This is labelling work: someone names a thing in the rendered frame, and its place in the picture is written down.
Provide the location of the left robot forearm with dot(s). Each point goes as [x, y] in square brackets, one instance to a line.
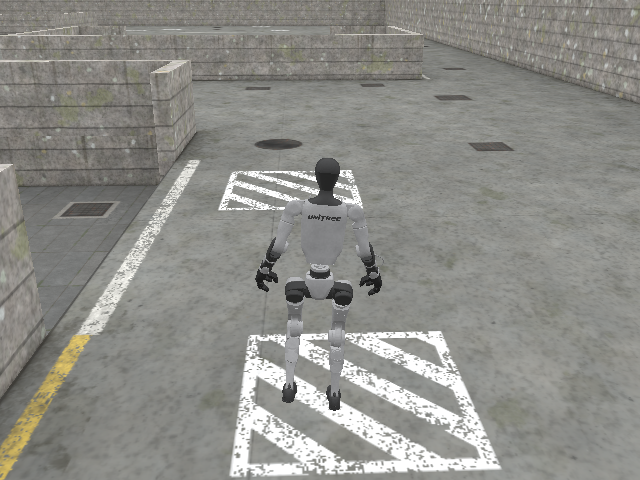
[269, 260]

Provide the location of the right robot hand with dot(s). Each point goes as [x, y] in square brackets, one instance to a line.
[377, 283]

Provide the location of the right robot forearm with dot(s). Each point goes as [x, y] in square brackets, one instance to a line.
[370, 264]

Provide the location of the robot left foot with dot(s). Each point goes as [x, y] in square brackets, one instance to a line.
[289, 394]

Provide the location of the robot right foot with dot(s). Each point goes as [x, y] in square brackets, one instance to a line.
[334, 402]

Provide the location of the robot foot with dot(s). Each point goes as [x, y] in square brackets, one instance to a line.
[289, 394]
[334, 402]

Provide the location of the robot right upper arm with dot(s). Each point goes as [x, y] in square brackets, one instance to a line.
[356, 214]

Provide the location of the left robot hand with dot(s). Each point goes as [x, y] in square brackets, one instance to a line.
[268, 277]

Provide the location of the robot left upper arm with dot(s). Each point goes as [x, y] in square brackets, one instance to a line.
[293, 208]

